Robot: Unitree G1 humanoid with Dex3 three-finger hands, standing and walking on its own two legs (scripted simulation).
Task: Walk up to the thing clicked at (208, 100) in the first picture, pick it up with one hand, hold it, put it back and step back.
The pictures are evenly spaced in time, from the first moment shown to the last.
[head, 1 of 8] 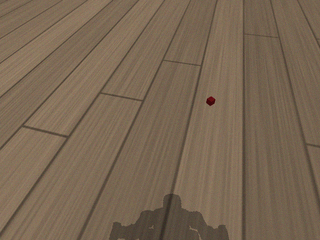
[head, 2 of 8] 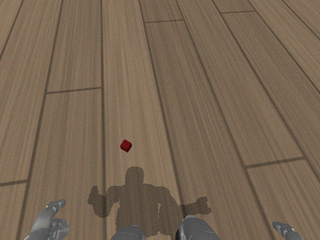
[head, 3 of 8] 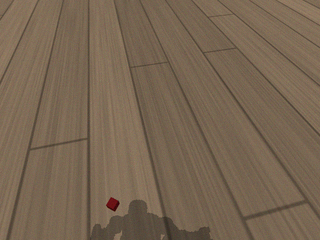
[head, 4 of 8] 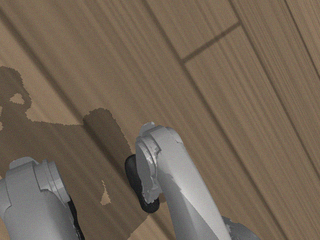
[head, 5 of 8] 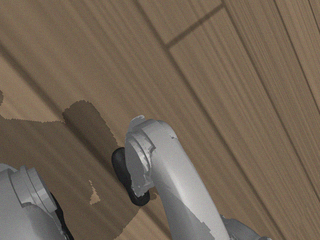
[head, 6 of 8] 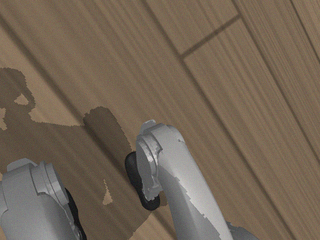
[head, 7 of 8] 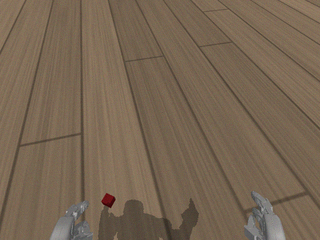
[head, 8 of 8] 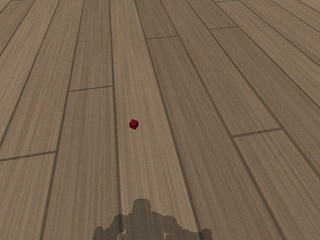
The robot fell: no
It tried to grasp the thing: no
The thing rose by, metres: 0.00
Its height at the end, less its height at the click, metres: +0.00
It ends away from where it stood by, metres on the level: 0.00
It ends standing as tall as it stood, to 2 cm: yes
